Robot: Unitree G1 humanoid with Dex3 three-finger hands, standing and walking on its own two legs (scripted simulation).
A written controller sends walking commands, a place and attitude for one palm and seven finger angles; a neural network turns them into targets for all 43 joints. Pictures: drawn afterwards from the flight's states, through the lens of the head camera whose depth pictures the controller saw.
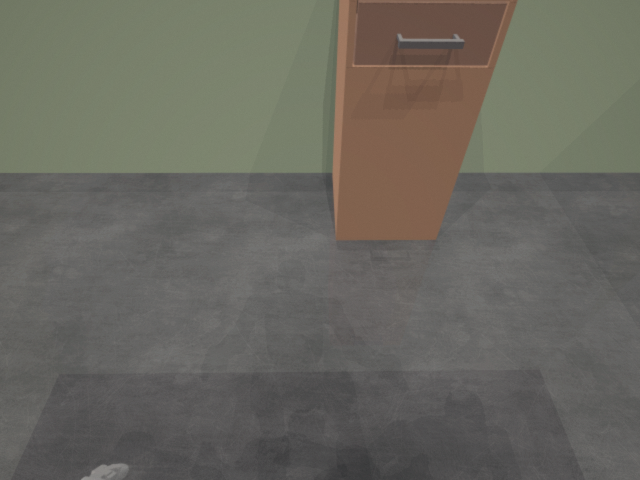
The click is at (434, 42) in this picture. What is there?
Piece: drawer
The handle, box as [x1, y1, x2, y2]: [397, 34, 464, 48]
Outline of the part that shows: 397,34 399,48 462,48 464,42 456,34 453,34 452,39 403,39 400,34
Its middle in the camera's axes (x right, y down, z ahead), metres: +0.29 -0.53 +1.04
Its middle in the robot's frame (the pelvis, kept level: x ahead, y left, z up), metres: +1.16 -0.23 +0.07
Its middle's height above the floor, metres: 0.84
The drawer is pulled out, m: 0.00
